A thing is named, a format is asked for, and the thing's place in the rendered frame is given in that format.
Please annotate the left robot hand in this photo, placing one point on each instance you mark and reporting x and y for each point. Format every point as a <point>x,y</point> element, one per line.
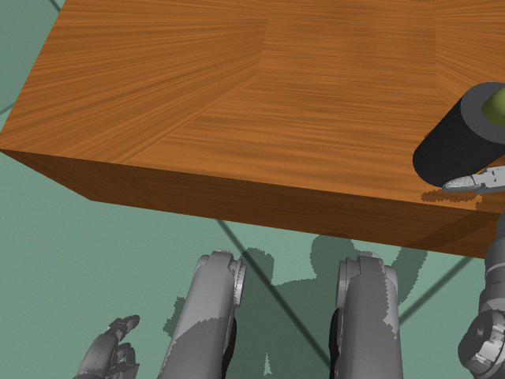
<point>103,356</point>

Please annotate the right robot arm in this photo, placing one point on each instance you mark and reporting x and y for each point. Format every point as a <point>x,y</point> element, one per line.
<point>482,348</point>

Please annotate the bottle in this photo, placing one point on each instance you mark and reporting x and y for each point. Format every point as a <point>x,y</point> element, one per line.
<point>468,138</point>

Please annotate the right robot hand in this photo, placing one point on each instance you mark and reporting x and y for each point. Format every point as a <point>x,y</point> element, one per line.
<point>490,180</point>

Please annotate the left robot foot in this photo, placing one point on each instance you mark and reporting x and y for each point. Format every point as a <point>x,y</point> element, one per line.
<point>229,351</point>

